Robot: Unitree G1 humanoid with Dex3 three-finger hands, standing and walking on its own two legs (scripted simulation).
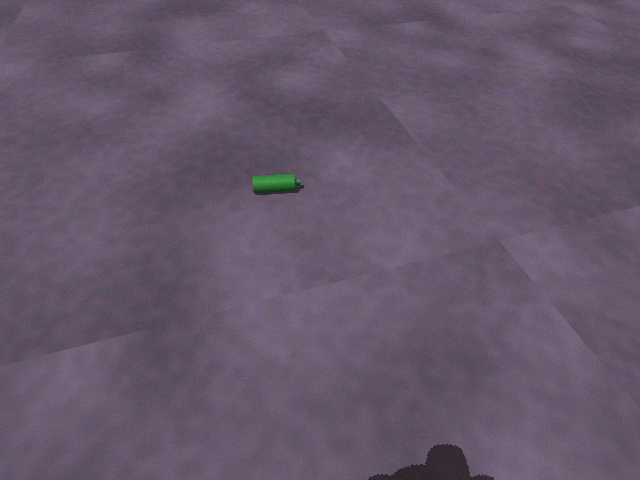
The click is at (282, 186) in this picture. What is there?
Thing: lying bottle
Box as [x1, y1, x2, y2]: [252, 173, 300, 192]
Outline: 300,179 294,179 293,173 254,175 252,176 253,190 254,192 293,190 294,185 296,183 300,183
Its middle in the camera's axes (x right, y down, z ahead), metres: -0.20 -0.26 +1.88
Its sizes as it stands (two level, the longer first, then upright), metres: 0.227 0.083 0.083
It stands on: the floor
